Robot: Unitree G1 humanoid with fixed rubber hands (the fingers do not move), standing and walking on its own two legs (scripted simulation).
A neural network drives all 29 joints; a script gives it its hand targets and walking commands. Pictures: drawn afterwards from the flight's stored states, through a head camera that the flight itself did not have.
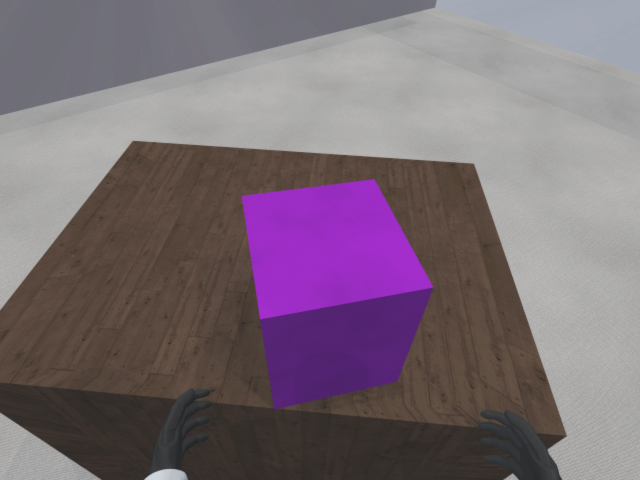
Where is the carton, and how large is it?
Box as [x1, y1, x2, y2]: [242, 179, 433, 408]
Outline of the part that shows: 374,179 242,196 274,408 396,381 433,287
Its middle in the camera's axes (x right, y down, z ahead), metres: +0.01 +0.08 +0.59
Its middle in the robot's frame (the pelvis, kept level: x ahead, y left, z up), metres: +0.37 +0.04 +0.00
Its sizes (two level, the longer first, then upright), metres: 0.210 0.200 0.250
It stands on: a pedestal, 0.65 m high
